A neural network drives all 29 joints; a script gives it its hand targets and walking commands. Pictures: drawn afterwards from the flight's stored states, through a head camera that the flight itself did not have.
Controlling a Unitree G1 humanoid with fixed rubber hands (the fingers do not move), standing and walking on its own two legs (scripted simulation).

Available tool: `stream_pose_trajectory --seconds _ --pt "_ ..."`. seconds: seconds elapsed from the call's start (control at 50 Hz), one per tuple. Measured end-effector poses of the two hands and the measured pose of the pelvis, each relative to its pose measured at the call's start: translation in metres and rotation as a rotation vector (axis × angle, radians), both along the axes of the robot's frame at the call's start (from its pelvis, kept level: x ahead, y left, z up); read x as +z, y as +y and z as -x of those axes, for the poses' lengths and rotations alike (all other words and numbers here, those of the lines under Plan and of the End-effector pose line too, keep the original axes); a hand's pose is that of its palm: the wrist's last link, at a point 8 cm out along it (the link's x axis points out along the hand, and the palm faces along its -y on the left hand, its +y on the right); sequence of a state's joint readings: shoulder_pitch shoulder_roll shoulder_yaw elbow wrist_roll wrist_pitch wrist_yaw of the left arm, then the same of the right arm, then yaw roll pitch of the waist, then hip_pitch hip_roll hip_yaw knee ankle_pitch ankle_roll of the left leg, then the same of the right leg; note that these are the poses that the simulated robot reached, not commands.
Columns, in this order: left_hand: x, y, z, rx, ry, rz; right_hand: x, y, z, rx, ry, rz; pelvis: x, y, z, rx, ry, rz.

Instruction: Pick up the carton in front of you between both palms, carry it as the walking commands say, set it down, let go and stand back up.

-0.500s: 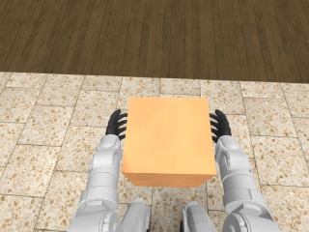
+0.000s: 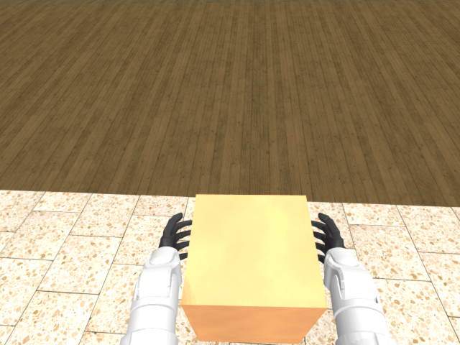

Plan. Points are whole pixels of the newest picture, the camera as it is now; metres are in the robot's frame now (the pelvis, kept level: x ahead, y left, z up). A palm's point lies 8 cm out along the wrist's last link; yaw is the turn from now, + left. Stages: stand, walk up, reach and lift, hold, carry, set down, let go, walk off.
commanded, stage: reach and lift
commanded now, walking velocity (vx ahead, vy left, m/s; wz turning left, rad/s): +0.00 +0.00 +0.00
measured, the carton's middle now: (249, 272) +0.29 +0.00 -0.05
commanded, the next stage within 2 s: hold in 1.04 s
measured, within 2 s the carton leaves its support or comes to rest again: neither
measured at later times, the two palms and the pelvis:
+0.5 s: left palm (167, 248) +0.29 +0.15 +0.04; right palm (336, 250) +0.29 -0.15 +0.04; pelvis -0.01 +0.00 +0.01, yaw +0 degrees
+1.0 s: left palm (166, 244) +0.29 +0.15 +0.05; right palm (337, 245) +0.30 -0.15 +0.05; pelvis +0.01 +0.00 +0.01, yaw +0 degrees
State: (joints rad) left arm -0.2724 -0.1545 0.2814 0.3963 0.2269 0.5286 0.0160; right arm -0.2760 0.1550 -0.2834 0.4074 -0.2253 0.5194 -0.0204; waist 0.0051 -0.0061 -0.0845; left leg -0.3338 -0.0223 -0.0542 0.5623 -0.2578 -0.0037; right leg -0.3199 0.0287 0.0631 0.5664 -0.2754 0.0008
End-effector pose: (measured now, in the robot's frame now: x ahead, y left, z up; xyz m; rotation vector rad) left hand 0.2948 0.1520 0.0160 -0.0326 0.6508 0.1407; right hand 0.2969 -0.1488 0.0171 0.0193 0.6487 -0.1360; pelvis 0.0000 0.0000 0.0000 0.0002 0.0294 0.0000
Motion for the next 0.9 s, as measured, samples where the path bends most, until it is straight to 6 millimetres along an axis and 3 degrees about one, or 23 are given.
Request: stream_pose_trajectory --seconds 0.1,0.36,0.9 --pt "0.015 -0.001 0.005 -0.012 0.008 -0.014 0.015 -0.001 0.005 0.008 0.008 0.009 0.005 0.0 0.004 0.0 -0.072 -0.001" --pt "0.018 0.0 0.006 -0.011 0.019 -0.011 0.017 0.0 0.007 0.008 0.02 0.007 0.005 0.001 0.016 -0.002 -0.118 0.0" --pt "0.03 0.0 0.0 -0.035 0.022 -0.045 0.029 0.0 0.0 0.034 0.022 0.041 0.013 0.001 -0.006 -0.003 -0.131 -0.001"
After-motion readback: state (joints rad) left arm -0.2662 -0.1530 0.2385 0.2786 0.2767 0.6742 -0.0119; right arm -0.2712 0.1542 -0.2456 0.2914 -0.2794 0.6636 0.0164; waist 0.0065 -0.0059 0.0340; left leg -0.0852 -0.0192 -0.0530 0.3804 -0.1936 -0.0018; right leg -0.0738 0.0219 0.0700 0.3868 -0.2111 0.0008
